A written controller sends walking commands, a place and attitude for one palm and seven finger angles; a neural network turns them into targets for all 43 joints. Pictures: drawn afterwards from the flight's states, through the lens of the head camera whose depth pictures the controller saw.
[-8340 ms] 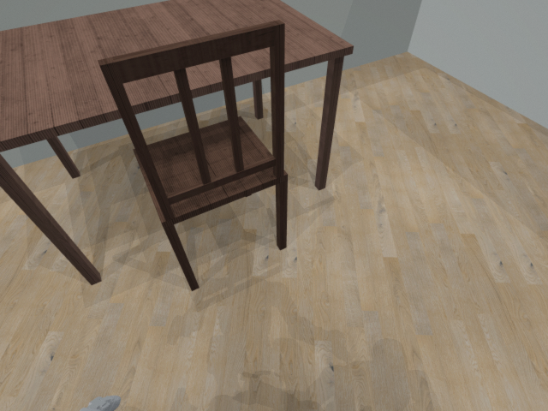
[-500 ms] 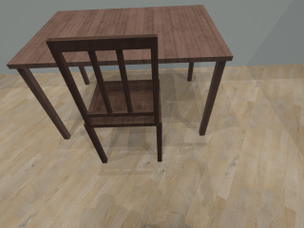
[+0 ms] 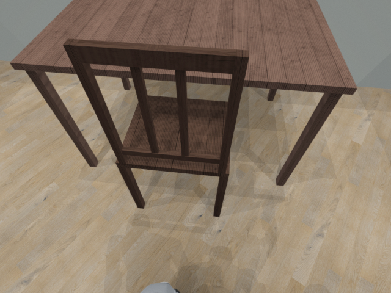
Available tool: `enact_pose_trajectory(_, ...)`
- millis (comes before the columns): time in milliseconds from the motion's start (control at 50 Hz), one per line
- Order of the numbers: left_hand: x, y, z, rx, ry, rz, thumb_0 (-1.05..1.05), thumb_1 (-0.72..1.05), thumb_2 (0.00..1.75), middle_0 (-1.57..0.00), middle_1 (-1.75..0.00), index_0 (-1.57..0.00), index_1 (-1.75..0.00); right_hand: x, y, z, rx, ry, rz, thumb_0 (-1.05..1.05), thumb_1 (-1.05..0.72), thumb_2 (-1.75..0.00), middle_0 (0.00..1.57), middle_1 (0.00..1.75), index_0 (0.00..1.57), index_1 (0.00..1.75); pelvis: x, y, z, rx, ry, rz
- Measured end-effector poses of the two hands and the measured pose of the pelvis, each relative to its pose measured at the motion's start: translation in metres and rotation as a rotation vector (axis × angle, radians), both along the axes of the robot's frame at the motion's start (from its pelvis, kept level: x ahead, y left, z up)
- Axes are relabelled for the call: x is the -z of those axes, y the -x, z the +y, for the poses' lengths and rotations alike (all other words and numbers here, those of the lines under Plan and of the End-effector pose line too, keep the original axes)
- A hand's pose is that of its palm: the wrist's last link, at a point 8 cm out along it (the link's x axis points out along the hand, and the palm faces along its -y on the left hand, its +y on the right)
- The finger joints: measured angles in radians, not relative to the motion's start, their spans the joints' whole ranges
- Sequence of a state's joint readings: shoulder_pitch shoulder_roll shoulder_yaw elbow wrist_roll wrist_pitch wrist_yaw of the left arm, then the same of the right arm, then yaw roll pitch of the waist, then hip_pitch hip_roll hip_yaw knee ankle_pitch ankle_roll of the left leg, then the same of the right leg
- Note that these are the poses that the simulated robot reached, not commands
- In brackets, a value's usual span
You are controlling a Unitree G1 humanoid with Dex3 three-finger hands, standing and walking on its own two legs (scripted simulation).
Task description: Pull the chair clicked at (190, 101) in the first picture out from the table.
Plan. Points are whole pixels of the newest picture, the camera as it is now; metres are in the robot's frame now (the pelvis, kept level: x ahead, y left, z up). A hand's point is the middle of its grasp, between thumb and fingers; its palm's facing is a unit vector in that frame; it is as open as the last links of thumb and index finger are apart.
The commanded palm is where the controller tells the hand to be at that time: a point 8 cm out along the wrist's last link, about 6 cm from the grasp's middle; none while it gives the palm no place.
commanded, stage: take the last steps up to it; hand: left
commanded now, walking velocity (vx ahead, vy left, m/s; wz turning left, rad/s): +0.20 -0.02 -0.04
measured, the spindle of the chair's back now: (147, 116) +0.57 +0.21 -0.04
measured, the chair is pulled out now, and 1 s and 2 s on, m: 0.00 0.00 0.00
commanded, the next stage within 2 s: come to a stop and stand still in 0.12 s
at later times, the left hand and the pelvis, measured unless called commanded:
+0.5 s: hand (140, 251) +0.22 +0.16 -0.15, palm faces -0.02 -0.97 -0.22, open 7.4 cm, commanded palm none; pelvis +0.12 -0.01 +0.01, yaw +0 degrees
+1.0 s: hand out of the picture +0.08 +0.21 -0.16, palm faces -0.01 -0.98 -0.20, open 7.4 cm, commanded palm none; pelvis +0.09 +0.03 +0.02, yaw -2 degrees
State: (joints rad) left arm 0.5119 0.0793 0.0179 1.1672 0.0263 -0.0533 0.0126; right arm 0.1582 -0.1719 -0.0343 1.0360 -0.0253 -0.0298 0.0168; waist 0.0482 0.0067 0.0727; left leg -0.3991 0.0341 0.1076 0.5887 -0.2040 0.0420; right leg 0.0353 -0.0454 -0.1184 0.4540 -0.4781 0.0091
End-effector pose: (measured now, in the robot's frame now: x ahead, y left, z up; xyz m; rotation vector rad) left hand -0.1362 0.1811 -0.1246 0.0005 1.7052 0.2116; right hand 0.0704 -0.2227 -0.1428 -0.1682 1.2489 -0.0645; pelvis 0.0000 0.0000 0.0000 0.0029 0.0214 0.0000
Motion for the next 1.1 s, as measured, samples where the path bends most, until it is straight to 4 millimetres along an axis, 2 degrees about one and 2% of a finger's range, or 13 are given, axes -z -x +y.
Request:
enact_pose_trajectory(60,0.009,-0.036,0.018,0.026,0.001,-0.003,0.01,0.9,0.9,-0.2,-0.3,-0.2,-0.3,-0.004,-0.036,0.016,0.011,0.002,-0.079,0.0,-0.91,-0.9,0.19,0.3,0.2,0.3,0.002,-0.021,0.009,0.016,-0.014,-0.015)
enact_pose_trajectory(140,0.01,-0.119,0.044,0.09,-0.034,-0.14,0.01,0.9,0.9,-0.2,-0.3,-0.2,-0.3,-0.02,-0.058,0.017,0.081,0.024,-0.133,-0.02,-0.94,-0.9,0.2,0.3,0.2,0.3,-0.009,-0.047,0.013,0.034,-0.015,-0.026)
enact_pose_trajectory(240,0.001,-0.234,0.058,0.143,-0.079,-0.376,0.01,0.91,0.9,-0.2,-0.3,-0.2,-0.3,-0.027,-0.068,0.002,0.081,0.051,-0.092,-0.03,-0.95,-0.9,0.2,0.3,0.2,0.3,-0.018,-0.077,0.011,0.03,-0.013,-0.028)
enact_pose_trajectory(300,-0.006,-0.289,0.056,0.175,-0.104,-0.477,0.01,0.91,0.9,-0.19,-0.3,-0.2,-0.3,-0.02,-0.068,-0.004,0.086,0.045,-0.037,-0.02,-0.94,-0.9,0.2,0.3,0.2,0.3,-0.016,-0.095,0.005,0.022,-0.016,-0.036)
enact_pose_trajectory(360,-0.005,-0.327,0.048,0.206,-0.124,-0.541,0.0,0.91,0.9,-0.19,-0.3,-0.2,-0.3,-0.006,-0.068,-0.01,0.102,0.025,0.018,-0.01,-0.93,-0.9,0.2,0.3,0.2,0.3,-0.008,-0.114,-0.005,0.021,-0.032,-0.049)
enact_pose_trajectory(420,-0.005,-0.345,0.038,0.237,-0.12,-0.539,0.0,0.91,0.9,-0.2,-0.3,-0.2,-0.3,0.004,-0.068,-0.013,0.147,0.008,0.061,-0.01,-0.92,-0.9,0.2,0.3,0.2,0.3,-0.004,-0.125,-0.009,0.015,-0.011,-0.046)
enact_pose_trajectory(500,-0.004,-0.348,0.032,0.241,-0.109,-0.513,0.0,0.91,0.9,-0.2,-0.3,-0.2,-0.3,0.005,-0.063,-0.01,0.163,0.009,0.112,0.0,-0.91,-0.9,0.19,0.3,0.2,0.3,-0.006,-0.123,-0.007,0.005,-0.005,-0.044)
enact_pose_trajectory(600,0.003,-0.332,0.045,0.209,-0.101,-0.475,0.0,0.91,0.9,-0.2,-0.3,-0.2,-0.3,-0.003,-0.051,0.0,0.152,0.026,0.133,0.0,-0.91,-0.9,0.19,0.3,0.2,0.3,-0.008,-0.109,0.005,0.002,-0.005,-0.042)
enact_pose_trajectory(700,0.017,-0.307,0.071,0.185,-0.087,-0.429,0.0,0.91,0.9,-0.2,-0.3,-0.2,-0.3,-0.007,-0.027,0.021,0.166,0.048,0.118,0.0,-0.91,-0.9,0.19,0.3,0.2,0.3,-0.002,-0.097,0.024,0.021,-0.009,-0.053)
enact_pose_trajectory(800,0.008,-0.276,0.085,0.161,-0.082,-0.362,0.01,0.91,0.9,-0.2,-0.3,-0.2,-0.3,-0.018,-0.005,0.047,0.155,0.031,0.152,0.0,-0.91,-0.9,0.19,0.3,0.2,0.3,-0.015,-0.096,0.034,0.02,0.005,-0.039)
enact_pose_trajectory(880,0.003,-0.247,0.087,0.15,-0.078,-0.301,0.01,0.91,0.9,-0.2,-0.3,-0.2,-0.3,-0.02,-0.001,0.058,0.152,0.007,0.164,0.0,-0.91,-0.9,0.2,0.3,0.2,0.3,-0.021,-0.095,0.036,0.028,0.005,-0.023)
enact_pose_trajectory(980,0.0,-0.221,0.077,0.166,-0.068,-0.216,0.01,0.91,0.9,-0.2,-0.3,-0.2,-0.3,-0.016,0.01,0.051,0.175,0.003,0.179,0.01,-0.92,-0.9,0.2,0.3,0.2,0.3,-0.021,-0.091,0.03,0.036,-0.004,-0.011)
enact_pose_trajectory(1100,-0.002,-0.209,0.051,0.196,-0.069,-0.223,0.01,0.91,0.9,-0.2,-0.3,-0.2,-0.3,-0.006,0.024,0.029,0.177,-0.017,0.2,0.01,-0.92,-0.9,0.2,0.3,0.2,0.3,-0.017,-0.083,0.014,0.034,-0.013,-0.014)
